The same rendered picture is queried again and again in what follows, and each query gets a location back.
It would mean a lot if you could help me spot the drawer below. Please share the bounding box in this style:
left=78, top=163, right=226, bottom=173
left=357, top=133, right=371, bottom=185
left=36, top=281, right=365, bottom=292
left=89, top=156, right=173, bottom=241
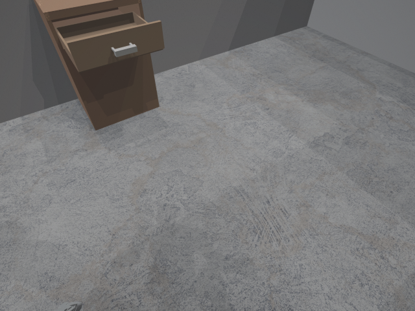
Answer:
left=55, top=12, right=165, bottom=73

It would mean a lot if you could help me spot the cabinet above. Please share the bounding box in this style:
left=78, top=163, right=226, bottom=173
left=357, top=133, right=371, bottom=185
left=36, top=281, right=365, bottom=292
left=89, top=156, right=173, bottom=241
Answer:
left=34, top=0, right=159, bottom=131

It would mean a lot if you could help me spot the handle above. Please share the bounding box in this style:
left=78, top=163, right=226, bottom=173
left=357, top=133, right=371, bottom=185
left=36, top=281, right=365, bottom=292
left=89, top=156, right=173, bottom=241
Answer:
left=111, top=43, right=137, bottom=57

